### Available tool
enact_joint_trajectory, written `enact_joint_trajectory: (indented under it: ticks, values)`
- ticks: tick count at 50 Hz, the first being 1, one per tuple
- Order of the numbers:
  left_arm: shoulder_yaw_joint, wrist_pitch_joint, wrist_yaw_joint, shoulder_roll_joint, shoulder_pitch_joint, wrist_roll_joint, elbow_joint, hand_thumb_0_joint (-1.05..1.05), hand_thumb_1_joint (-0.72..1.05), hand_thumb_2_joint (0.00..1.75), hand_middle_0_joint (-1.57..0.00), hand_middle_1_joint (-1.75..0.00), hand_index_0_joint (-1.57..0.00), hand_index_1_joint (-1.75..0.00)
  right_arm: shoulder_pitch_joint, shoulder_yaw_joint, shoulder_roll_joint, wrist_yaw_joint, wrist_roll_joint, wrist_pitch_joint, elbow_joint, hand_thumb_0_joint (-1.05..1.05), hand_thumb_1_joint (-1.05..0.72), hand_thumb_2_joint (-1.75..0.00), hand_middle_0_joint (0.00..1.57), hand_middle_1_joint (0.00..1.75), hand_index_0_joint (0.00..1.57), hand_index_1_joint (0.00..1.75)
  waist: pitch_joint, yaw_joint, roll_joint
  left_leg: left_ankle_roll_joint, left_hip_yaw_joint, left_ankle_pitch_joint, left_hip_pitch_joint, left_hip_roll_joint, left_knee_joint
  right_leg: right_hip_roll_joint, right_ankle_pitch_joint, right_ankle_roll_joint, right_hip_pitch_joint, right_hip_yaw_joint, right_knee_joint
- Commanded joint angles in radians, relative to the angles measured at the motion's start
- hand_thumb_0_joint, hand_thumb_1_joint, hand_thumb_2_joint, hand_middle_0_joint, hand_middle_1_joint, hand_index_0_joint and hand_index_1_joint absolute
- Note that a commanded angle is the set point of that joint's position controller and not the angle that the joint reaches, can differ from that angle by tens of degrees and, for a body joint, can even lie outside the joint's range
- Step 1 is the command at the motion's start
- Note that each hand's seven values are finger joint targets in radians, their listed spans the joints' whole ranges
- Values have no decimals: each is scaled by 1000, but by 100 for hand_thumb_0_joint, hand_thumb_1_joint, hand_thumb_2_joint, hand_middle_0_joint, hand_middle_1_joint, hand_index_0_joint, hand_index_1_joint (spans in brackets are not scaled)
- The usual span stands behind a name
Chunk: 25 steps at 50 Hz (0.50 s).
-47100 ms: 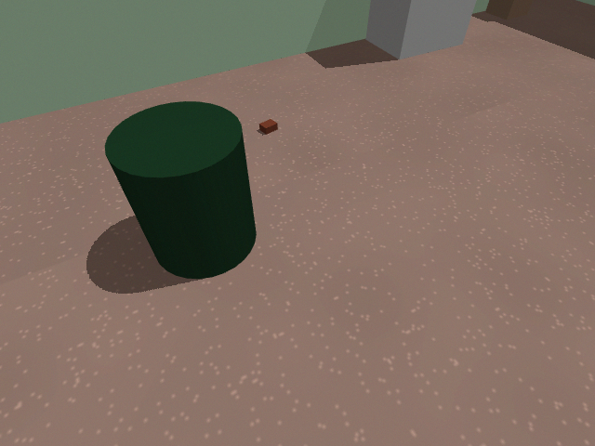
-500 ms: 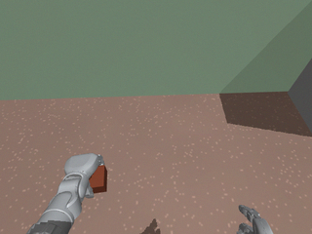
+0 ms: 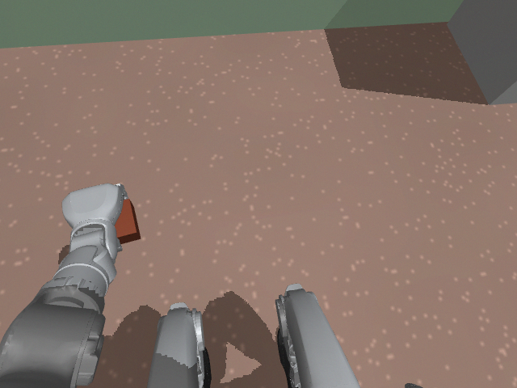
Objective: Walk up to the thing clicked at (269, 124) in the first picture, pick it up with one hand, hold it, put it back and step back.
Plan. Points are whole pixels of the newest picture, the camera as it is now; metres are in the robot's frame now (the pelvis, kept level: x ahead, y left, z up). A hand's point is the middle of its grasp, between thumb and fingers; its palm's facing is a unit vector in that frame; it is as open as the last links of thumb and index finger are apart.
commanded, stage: crouch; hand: left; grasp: from above
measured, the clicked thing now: (110, 225) +0.43 +0.23 -0.16
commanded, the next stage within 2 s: lower in 1.06 s
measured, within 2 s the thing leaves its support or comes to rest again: neither
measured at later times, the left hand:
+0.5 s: hand (133, 239) +0.45 +0.23 -0.30, palm faces -0.42 -0.07 -0.91, open 9.5 cm
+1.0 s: hand (141, 243) +0.46 +0.23 -0.38, palm faces -0.42 -0.08 -0.90, open 9.5 cm
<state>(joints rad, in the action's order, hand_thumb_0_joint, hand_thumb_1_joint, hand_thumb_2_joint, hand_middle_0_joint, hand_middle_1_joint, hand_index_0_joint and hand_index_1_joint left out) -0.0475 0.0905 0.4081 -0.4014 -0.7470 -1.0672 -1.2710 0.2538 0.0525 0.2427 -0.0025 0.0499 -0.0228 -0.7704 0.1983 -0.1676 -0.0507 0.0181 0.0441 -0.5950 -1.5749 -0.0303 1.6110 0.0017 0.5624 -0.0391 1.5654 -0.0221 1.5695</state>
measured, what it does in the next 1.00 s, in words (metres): lowers itself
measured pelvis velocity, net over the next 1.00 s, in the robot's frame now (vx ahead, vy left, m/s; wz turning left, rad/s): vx -0.02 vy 0.00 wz -0.05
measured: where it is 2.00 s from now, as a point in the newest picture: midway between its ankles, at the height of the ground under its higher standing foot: outside the picture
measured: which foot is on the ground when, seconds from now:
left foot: down 0.00-1.00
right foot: down 0.00-1.00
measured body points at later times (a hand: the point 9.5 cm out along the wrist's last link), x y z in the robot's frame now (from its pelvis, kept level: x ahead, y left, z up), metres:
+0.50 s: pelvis -0.01 -0.01 -0.14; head +0.22 +0.02 +0.24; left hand +0.46 +0.23 -0.25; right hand +0.06 -0.28 -0.27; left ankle +0.06 +0.13 -0.53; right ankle +0.07 -0.14 -0.53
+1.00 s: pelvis -0.02 +0.00 -0.21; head +0.22 +0.03 +0.17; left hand +0.47 +0.23 -0.33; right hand +0.00 -0.27 -0.33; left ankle +0.06 +0.13 -0.53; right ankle +0.07 -0.14 -0.53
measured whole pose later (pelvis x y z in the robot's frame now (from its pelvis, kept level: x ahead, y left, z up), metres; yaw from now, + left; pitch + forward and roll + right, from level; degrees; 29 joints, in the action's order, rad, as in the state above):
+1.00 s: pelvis -0.02 +0.00 -0.21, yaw -3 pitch +36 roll -5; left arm 0.08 -0.04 0.47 -0.61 -1.01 -1.16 -1.53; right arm 0.17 -0.03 0.26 -0.15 0.15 -0.10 -0.79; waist 0.09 -0.25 -0.02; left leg 0.04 0.13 -0.69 -2.25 0.00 2.32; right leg 0.02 0.65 -0.05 2.22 0.01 2.25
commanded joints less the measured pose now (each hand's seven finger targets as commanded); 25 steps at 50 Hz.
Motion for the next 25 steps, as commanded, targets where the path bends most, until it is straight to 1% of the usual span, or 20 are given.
enact_joint_trajectory:
  ticks: [1,2,3,5,6,7,8,9,10,12,13,14,15,18,19,20,21,22,24,25]
  values:
    - [41,-9,25,-238,-357,-5,67,0,69,43,-105,-42,-108,-40,73,51,180,12,2,-40,81,0,-87,-89,20,30,20,30,510,-15,-68,-30,-10,34,215,26,-131,20,-49,76,-166,80,-95]
    - [32,-17,18,-214,-357,4,47,0,67,42,-103,-41,-106,-38,79,48,180,10,4,-45,81,0,-87,-89,20,30,20,30,504,-29,-27,-35,-1,9,177,27,-106,19,-26,74,-138,86,-77]
    - [44,-29,15,-255,-389,3,63,0,66,43,-102,-41,-104,-39,78,45,182,10,2,-47,82,0,-87,-89,20,30,20,30,521,-29,-35,-38,-5,-11,148,31,-85,21,2,75,-124,83,-60]
    - [46,-48,7,-264,-386,2,58,0,66,42,-101,-43,-104,-40,81,40,176,4,8,-52,83,0,-87,-89,20,30,20,30,533,-28,-45,-41,-16,-20,102,38,-36,18,19,73,-100,78,-32]
    - [42,-54,5,-257,-387,-3,49,0,66,44,-102,-43,-104,-40,91,38,180,1,8,-56,78,0,-87,-89,20,30,20,30,545,-34,-27,-43,-15,-13,91,38,-7,16,5,71,-78,81,-15]
    - [47,-66,8,-278,-434,-9,85,0,70,46,-105,-44,-107,-41,92,35,179,-2,11,-60,75,0,-87,-89,20,30,20,30,571,-44,-51,-43,-19,-9,78,38,18,16,1,71,-67,80,5]
    - [52,-71,14,-287,-427,-20,62,0,71,46,-106,-44,-109,-41,98,31,183,-5,15,-62,69,0,-87,-89,20,30,20,30,584,-40,-63,-43,-25,15,87,38,44,14,-27,69,-60,80,22]
    - [58,-77,19,-292,-446,-22,77,0,72,46,-106,-44,-109,-41,101,26,183,-9,17,-67,65,0,-87,-89,20,30,20,30,619,-47,-77,-40,-24,47,92,38,66,13,-59,70,-48,85,52]
    - [67,-82,24,-309,-449,-37,81,0,72,48,-107,-44,-110,-42,110,23,190,-13,20,-70,58,0,-88,-89,20,30,20,30,642,-41,-115,-36,-26,91,102,38,88,10,-104,71,-39,88,84]
    - [78,-87,37,-314,-449,-50,86,0,74,47,-108,-45,-111,-42,110,21,194,-20,30,-75,48,0,-88,-89,20,30,20,30,683,-39,-162,-25,-14,154,150,35,118,5,-153,74,15,99,135]
    - [79,-89,42,-312,-469,-59,86,0,74,48,-109,-45,-112,-42,116,24,201,-25,34,-75,44,0,-88,-89,20,30,20,30,669,-52,-182,-22,-6,161,158,31,129,4,-157,76,55,104,153]
    - [92,-89,49,-338,-493,-71,93,0,72,49,-109,-42,-111,-40,117,22,210,-27,36,-75,37,0,-88,-89,20,30,20,30,663,-52,-208,-19,-6,159,144,32,136,4,-154,78,81,106,170]
    - [96,-88,53,-333,-475,-76,78,0,71,47,-107,-41,-110,-39,117,20,204,-33,42,-76,39,0,-88,-89,20,30,20,30,666,-52,-207,-21,-12,174,154,32,160,5,-166,77,81,107,180]
    - [104,-83,63,-329,-500,-75,95,0,72,51,-110,-41,-111,-40,121,22,215,-48,52,-78,35,0,-88,-89,20,30,20,30,712,-53,-230,-21,-17,208,143,32,201,5,-199,76,89,113,223]
    - [117,-79,68,-345,-480,-79,86,0,73,54,-111,-42,-112,-41,121,22,217,-53,53,-80,39,0,-88,-89,20,30,20,30,711,-47,-238,-19,-17,211,147,32,207,2,-199,76,99,114,233]
    - [110,-81,68,-327,-496,-76,85,0,75,54,-112,-43,-113,-42,122,22,213,-58,58,-81,35,0,-88,-89,20,30,20,30,703,-60,-243,-19,-18,208,123,32,222,3,-200,76,102,116,244]
    - [115,-79,69,-334,-486,-72,75,0,75,56,-113,-42,-113,-41,118,20,213,-61,60,-80,34,0,-88,-89,20,30,20,30,696,-58,-222,-25,-21,206,102,33,241,6,-204,73,98,116,249]
    - [115,-80,67,-337,-483,-74,59,0,77,56,-114,-43,-115,-42,121,17,210,-66,63,-80,33,0,-88,-89,20,30,20,30,678,-70,-208,-30,-27,204,66,33,261,7,-212,69,85,113,253]
    - [110,-79,64,-337,-498,-64,40,0,75,55,-112,-43,-113,-42,112,18,210,-73,65,-79,33,0,-88,-89,20,30,20,30,648,-72,-167,-39,-34,161,2,32,289,14,-188,65,98,108,257]
    - [123,-75,64,-351,-471,-63,-3,0,74,56,-112,-43,-112,-42,113,15,215,-75,68,-80,34,0,-88,-89,20,30,20,30,618,-74,-154,-42,-37,149,-25,34,301,11,-179,61,104,106,258]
